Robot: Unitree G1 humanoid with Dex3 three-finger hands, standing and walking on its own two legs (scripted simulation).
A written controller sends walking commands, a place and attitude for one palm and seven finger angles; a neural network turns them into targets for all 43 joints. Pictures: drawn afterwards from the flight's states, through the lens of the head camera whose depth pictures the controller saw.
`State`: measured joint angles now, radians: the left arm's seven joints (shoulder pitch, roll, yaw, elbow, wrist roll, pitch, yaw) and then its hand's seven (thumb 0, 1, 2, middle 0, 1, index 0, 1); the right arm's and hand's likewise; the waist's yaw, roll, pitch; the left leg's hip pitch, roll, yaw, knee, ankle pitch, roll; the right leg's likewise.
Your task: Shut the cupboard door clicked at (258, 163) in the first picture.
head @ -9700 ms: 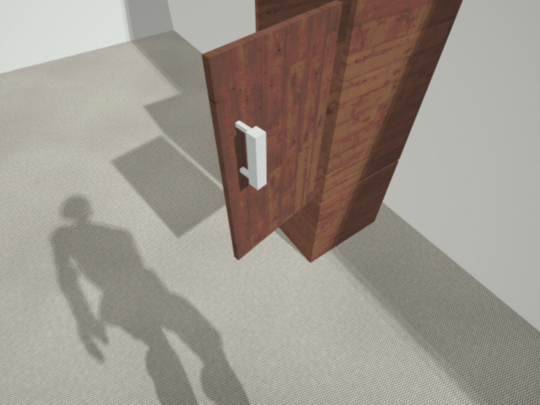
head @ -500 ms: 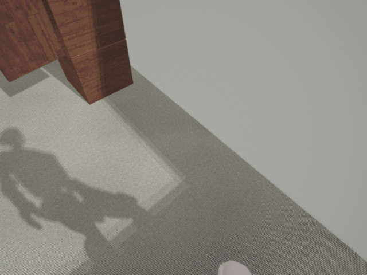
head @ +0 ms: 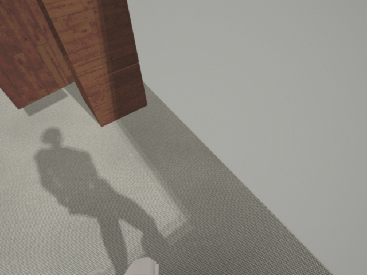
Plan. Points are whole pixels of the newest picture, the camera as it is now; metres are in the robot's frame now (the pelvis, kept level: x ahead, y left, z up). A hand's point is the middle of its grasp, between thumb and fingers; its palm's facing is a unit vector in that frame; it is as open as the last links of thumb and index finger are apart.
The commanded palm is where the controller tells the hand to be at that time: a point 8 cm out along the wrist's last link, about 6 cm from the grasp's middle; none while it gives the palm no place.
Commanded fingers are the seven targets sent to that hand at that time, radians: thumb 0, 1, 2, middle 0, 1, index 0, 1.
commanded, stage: walk to a spot facing it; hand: left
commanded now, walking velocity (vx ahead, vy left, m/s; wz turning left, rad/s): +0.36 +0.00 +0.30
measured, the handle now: out of the picture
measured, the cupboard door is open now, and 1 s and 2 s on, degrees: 100 100 100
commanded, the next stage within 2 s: turn to face it in 1.00 s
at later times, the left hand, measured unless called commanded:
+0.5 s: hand (101, 267) +0.17 +0.23 -0.18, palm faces +0.20 -0.97 -0.14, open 7.4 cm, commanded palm none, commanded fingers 0.00 0.90 0.90 -0.20 -0.30 -0.20 -0.30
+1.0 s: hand (128, 145) +0.55 +0.21 -0.16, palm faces +0.17 -0.97 -0.18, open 7.3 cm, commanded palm none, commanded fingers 0.00 0.90 0.90 -0.20 -0.30 -0.20 -0.30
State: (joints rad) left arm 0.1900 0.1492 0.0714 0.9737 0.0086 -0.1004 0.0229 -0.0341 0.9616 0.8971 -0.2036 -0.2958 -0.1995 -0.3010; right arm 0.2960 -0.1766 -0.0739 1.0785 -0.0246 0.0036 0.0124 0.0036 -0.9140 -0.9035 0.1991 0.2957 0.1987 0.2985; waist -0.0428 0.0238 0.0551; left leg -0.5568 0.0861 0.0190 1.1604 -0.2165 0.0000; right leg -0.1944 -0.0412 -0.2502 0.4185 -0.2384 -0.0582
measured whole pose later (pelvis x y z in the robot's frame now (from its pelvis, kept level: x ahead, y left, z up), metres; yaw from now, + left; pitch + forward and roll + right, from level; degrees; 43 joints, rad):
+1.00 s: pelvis +0.46 +0.03 +0.00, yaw +11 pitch +0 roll +0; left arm 0.13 0.13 0.04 0.99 0.00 -0.08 0.01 0.00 0.92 0.90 -0.20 -0.30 -0.20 -0.30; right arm 0.34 -0.15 -0.05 1.13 -0.01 -0.01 0.00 0.00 -0.91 -0.90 0.20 0.30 0.20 0.30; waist -0.07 0.02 0.08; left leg -0.46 0.06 0.02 1.18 -0.31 0.01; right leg -0.24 -0.04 -0.20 0.48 -0.25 -0.05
